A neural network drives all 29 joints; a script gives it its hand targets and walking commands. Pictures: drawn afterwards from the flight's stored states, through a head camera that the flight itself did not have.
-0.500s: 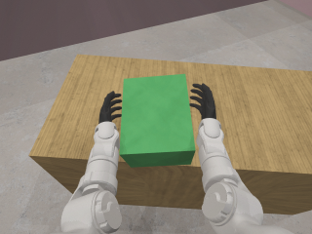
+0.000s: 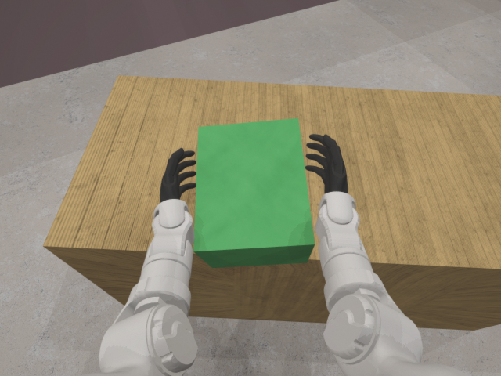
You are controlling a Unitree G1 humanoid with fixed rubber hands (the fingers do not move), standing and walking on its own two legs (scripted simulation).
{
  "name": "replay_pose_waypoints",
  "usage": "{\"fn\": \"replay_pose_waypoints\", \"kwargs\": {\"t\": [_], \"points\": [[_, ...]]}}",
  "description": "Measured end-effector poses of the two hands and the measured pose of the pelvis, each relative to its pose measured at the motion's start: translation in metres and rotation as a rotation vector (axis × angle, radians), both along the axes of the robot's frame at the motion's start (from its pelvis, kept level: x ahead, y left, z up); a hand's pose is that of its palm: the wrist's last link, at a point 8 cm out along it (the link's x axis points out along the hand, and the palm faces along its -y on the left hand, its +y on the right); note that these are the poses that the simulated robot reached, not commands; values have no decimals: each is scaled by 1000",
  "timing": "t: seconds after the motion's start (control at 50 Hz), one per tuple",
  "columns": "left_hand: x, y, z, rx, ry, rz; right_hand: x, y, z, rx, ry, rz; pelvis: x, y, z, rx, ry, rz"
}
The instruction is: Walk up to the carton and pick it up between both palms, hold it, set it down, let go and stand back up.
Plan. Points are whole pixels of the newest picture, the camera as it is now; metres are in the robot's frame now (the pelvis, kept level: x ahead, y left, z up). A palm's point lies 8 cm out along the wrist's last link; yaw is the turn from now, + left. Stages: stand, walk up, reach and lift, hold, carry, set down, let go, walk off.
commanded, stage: set down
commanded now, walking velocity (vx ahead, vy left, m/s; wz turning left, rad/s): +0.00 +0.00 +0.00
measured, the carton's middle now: (253, 195) +0.43 -0.01 -0.02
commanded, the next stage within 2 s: none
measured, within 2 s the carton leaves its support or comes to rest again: rests again in 1.16 s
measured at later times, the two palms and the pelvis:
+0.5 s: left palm (176, 195) +0.40 +0.13 +0.02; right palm (335, 188) +0.40 -0.14 +0.04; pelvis +0.00 +0.01 +0.00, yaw +0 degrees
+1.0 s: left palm (180, 196) +0.40 +0.12 +0.02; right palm (339, 192) +0.40 -0.15 +0.03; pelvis +0.00 +0.00 +0.00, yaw +0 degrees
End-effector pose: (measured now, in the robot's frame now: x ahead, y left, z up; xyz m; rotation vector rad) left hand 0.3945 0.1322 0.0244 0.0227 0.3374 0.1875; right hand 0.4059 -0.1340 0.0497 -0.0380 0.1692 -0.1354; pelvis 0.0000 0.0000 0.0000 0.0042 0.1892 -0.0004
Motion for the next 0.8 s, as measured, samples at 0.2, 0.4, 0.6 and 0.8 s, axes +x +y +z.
{"fn": "replay_pose_waypoints", "kwargs": {"t": [0.2,0.4,0.6,0.8], "points": [[-2,-1,0,-20,-11,-18,-8,-2,3,-26,20,-9,-9,-1,0,1,-7,-2],[2,-3,-2,-14,13,-22,-5,-4,-2,-17,47,-26,-1,4,1,-1,-1,-3],[4,-6,-4,-3,-3,-30,-2,-8,-11,-22,42,-30,4,6,0,-1,1,-4],[4,-9,-6,-11,-34,-39,-3,-12,-16,-41,39,-27,1,0,0,0,21,-1]]}}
